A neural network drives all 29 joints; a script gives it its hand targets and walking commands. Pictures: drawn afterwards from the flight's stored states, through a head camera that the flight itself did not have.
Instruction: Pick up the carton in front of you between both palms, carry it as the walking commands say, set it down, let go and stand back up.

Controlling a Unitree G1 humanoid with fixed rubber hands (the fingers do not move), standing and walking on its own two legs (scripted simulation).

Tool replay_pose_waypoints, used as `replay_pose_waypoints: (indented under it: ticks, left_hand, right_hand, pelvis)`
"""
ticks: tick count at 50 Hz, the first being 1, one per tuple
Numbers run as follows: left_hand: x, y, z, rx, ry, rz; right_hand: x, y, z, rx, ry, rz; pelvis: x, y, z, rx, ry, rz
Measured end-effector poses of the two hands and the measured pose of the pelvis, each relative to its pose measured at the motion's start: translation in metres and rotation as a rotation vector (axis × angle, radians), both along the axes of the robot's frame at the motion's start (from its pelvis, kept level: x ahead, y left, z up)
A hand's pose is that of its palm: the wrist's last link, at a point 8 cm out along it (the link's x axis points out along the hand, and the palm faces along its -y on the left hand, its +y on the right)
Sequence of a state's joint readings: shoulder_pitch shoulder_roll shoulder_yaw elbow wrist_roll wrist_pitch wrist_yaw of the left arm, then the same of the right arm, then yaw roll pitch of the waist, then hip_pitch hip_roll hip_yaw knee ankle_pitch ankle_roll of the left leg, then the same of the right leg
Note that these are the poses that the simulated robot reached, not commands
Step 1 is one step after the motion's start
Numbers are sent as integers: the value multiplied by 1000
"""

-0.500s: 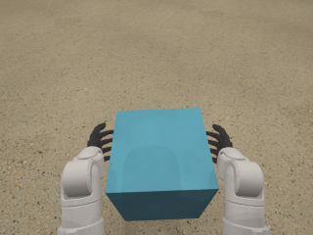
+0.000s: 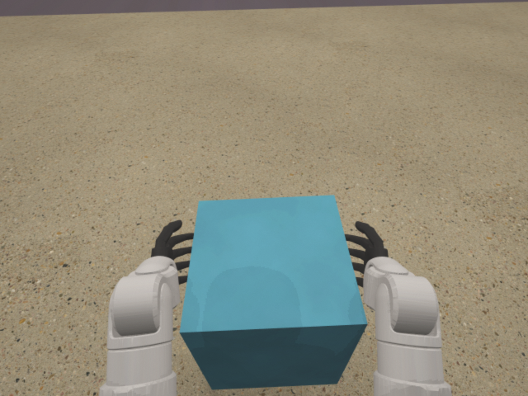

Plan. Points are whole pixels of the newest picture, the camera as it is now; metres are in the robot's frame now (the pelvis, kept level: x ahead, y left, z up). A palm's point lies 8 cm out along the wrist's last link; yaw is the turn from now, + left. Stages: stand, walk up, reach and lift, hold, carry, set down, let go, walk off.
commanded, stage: carry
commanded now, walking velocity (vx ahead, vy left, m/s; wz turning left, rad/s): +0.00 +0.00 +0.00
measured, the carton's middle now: (270, 296) +0.27 +0.00 +0.00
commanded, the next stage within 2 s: hold in 1.52 s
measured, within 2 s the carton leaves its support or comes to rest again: neither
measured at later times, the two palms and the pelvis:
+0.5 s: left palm (171, 296) +0.25 +0.14 +0.04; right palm (373, 297) +0.24 -0.15 +0.04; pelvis -0.04 +0.00 +0.00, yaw +0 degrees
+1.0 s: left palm (179, 295) +0.25 +0.13 +0.04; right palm (378, 296) +0.25 -0.16 +0.04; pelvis -0.04 -0.02 +0.00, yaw +0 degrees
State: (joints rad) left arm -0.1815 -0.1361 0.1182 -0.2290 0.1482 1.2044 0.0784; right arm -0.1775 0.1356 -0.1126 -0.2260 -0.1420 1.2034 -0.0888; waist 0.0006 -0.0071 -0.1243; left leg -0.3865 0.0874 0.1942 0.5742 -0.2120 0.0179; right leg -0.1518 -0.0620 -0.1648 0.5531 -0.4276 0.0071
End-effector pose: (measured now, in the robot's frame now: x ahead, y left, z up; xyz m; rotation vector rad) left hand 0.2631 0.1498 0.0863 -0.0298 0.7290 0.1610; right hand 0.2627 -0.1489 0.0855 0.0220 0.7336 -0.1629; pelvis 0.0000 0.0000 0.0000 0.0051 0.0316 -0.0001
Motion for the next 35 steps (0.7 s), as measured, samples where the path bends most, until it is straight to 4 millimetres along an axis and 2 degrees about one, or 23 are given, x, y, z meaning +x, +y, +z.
replay_pose_waypoints:
  ticks: [9,16,28,35]
  left_hand:
    - [-16,-3,-15,23,17,-19]
    - [-22,-4,-26,40,3,-32]
    - [-12,-7,-48,71,-20,-55]
    - [-5,-9,-48,66,-67,-46]
  right_hand:
    - [-17,-3,-15,-21,17,10]
    - [-23,-4,-25,-41,4,25]
    - [-14,-6,-48,-75,-18,48]
    - [-6,-8,-48,-69,-64,40]
  pelvis:
    - [-18,-2,2,-6,-8,0]
    - [-28,-3,2,-9,-8,-1]
    - [-39,-5,2,-12,-10,-1]
    - [-41,-7,1,-10,-7,0]
